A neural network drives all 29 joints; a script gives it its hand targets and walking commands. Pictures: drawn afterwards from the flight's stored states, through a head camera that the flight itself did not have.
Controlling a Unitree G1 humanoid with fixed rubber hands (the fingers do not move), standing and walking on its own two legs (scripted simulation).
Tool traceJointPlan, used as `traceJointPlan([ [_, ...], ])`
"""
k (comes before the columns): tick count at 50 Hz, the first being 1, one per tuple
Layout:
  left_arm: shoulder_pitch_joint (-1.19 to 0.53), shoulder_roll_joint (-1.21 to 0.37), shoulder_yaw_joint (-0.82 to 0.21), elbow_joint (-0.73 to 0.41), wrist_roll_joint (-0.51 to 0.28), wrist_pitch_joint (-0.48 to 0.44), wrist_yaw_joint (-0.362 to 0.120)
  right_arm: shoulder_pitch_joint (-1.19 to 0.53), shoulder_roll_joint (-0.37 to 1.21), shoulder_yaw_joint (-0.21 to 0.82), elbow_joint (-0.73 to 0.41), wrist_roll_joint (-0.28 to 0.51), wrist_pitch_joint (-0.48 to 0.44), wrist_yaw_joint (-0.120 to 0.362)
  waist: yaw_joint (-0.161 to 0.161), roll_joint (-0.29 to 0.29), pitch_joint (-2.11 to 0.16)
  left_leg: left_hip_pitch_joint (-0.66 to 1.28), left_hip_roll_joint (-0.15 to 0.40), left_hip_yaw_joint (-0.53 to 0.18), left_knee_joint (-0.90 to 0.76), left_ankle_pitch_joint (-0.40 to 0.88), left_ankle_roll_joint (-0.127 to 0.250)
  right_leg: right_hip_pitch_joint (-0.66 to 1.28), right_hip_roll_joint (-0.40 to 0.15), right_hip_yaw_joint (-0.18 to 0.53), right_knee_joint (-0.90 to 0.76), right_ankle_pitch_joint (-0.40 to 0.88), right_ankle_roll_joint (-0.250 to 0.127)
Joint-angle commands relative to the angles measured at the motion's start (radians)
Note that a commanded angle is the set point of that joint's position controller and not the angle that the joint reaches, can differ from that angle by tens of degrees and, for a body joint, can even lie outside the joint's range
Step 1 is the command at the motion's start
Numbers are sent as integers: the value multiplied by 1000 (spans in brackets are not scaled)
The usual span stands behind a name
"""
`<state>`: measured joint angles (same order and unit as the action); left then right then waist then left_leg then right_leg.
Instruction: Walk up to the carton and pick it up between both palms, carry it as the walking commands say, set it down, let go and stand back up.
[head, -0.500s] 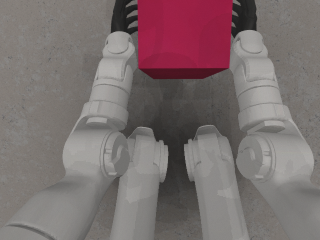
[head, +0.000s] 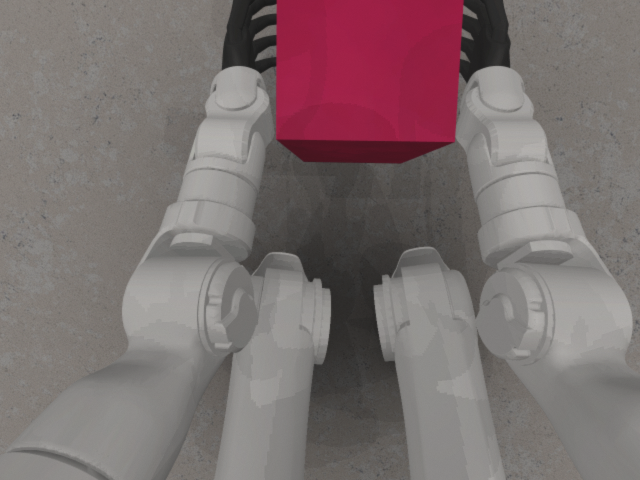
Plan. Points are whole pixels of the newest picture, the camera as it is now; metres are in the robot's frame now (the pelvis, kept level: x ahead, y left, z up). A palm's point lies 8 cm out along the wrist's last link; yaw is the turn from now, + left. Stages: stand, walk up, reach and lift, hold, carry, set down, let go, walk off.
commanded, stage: set down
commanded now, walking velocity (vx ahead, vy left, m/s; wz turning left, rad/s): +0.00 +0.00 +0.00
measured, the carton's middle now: (358, 79) +0.52 -0.03 -0.23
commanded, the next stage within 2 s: none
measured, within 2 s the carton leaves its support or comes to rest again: rests again in 0.16 s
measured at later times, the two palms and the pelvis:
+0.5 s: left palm (246, 68) +0.52 +0.10 -0.17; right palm (483, 71) +0.51 -0.15 -0.17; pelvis +0.00 +0.00 -0.01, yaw +0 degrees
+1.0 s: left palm (208, 72) +0.52 +0.14 -0.17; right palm (522, 71) +0.50 -0.19 -0.17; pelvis -0.01 +0.00 +0.00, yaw +0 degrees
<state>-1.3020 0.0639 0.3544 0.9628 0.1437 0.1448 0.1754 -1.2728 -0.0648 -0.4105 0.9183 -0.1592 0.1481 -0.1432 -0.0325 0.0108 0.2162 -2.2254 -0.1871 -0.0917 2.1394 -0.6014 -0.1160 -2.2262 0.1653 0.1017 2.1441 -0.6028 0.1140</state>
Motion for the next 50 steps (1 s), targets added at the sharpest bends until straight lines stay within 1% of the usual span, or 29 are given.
traceJointPlan([
  [1, -561, -828, -334, -44, -57, -39, -234, -550, 824, 368, -13, 60, -26, 251, -15, 2, -1023, 443, -25, 178, -147, 327, 61, 458, 15, -174, -163, 367, -53],
  [22, -555, -787, -324, -18, -68, -54, -235, -557, 772, 360, -16, 73, -46, 251, -21, 4, -990, 434, -21, 169, -116, 339, 60, 442, 4, -169, -133, 374, -53],
  [27, -536, -719, -311, -21, -69, -61, -221, -542, 698, 341, -16, 73, -56, 235, -22, 6, -1006, 450, -19, 171, -112, 348, 57, 460, -1, -172, -127, 382, -50],
  [32, -491, -574, -270, -20, -68, -74, -193, -495, 548, 292, -11, 74, -73, 200, -24, 4, -1015, 465, -11, 173, -115, 341, 52, 487, -10, -173, -128, 381, -45],
  [35, -448, -429, -228, -19, -63, -86, -164, -448, 402, 247, -7, 71, -88, 168, -22, -1, -1018, 474, -3, 175, -120, 331, 48, 508, -18, -172, -134, 376, -41],
  [38, -368, -146, -144, -14, -51, -103, -106, -352, 119, 168, 9, 62, -107, 103, -21, -2, -1018, 491, 11, 180, -133, 310, 42, 532, -31, -167, -150, 360, -36],
  [40, -280, 102, -79, -18, -57, -119, -52, -276, -146, 111, 10, 70, -120, 43, -22, -5, -1029, 513, 26, 182, -146, 301, 39, 549, -45, -163, -165, 348, -33],
  [41, -245, 208, -68, -28, -71, -126, -28, -243, -260, 97, 12, 86, -128, 18, -23, -5, -1040, 526, 36, 181, -153, 302, 36, 554, -52, -159, -173, 348, -33],
  [42, -240, 238, -83, -42, -94, -127, -19, -241, -290, 111, 8, 114, -131, 7, -22, -7, -1055, 534, 45, 179, -158, 304, 35, 557, -58, -156, -177, 351, -33],
  [43, -240, 241, -105, -46, -118, -127, -18, -240, -285, 137, 12, 145, -133, 5, -18, -8, -1051, 529, 55, 177, -163, 299, 36, 552, -64, -154, -180, 348, -34],
  [46, -235, 216, -178, -25, -192, -128, -34, -246, -248, 221, 32, 233, -135, 22, -8, -6, -1035, 496, 79, 167, -170, 288, 48, 523, -80, -147, -183, 340, -42],
  [48, -241, 208, -211, -20, -227, -131, -45, -256, -243, 252, 44, 271, -137, 33, -7, 2, -1036, 481, 90, 161, -172, 295, 52, 504, -90, -144, -184, 346, -49],
  [50, -251, 211, -227, -19, -248, -132, -50, -263, -251, 265, 53, 289, -140, 41, -12, 9, -1041, 478, 97, 157, -172, 297, 54, 492, -98, -143, -184, 347, -53],
])
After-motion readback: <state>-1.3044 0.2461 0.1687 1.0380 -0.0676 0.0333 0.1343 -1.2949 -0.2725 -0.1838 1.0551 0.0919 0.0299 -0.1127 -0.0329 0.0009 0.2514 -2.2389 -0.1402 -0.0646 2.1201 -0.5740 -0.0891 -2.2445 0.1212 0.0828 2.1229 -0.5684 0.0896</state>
